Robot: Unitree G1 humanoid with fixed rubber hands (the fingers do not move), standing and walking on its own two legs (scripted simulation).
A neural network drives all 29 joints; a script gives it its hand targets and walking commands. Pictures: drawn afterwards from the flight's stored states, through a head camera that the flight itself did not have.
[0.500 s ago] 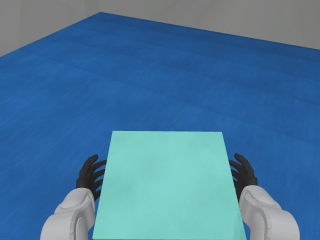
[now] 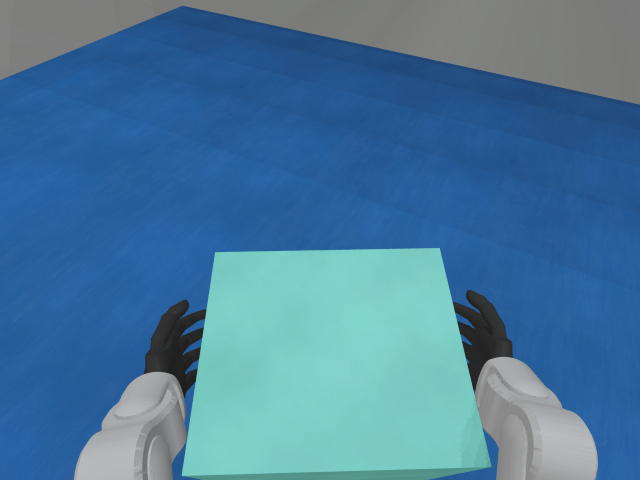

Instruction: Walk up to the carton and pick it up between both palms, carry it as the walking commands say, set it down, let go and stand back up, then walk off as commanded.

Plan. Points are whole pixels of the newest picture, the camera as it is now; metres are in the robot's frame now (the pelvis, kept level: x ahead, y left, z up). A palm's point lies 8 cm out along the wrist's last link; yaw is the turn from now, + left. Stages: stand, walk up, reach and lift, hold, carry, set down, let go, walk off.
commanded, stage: carry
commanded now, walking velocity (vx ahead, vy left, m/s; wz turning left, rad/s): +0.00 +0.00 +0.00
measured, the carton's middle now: (328, 377) +0.25 +0.00 +0.03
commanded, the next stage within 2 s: hold in 1.62 s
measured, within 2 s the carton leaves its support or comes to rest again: neither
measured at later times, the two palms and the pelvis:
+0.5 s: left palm (181, 397) +0.22 +0.17 +0.03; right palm (467, 384) +0.24 -0.17 +0.03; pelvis -0.01 +0.00 +0.00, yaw -1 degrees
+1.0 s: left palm (185, 394) +0.23 +0.17 +0.02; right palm (464, 383) +0.24 -0.17 +0.02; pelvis -0.01 +0.00 +0.00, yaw +0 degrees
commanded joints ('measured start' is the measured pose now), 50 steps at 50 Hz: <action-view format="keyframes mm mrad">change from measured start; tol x16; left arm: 1 -373 -428 -499 255 -120 -46 -83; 2 -393 -613 -677 -65 -240 -43 -80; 9 -511 -494 -470 372 -97 -210 -108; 10 -555 -609 -607 124 -193 -227 -106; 18 -535 -486 -459 452 -79 -353 -130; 50 -527 -501 -466 614 -54 -533 -189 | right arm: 1 -311 476 552 288 114 -41 95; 2 -385 653 759 -63 260 -38 96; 9 -443 507 491 395 81 -205 126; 10 -484 627 625 157 173 -220 125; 18 -448 502 468 492 35 -350 139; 20 -486 585 551 338 98 -389 145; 50 -484 524 508 598 18 -536 197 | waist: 1 -1 -131 -205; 50 12 -18 -200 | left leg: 1 39 63 -95 19 18 -10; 50 84 96 -122 -94 104 13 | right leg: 1 128 -204 242 -222 382 -45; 10 41 -102 119 -170 82 -32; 50 48 -99 102 -133 116 -29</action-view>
